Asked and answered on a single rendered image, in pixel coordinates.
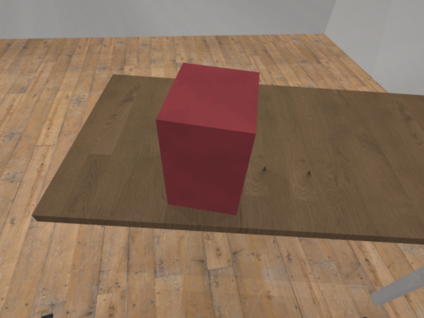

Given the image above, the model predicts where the carton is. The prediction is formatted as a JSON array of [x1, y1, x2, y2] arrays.
[[156, 63, 260, 215]]

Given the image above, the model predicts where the table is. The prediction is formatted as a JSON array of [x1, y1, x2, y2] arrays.
[[32, 74, 424, 305]]

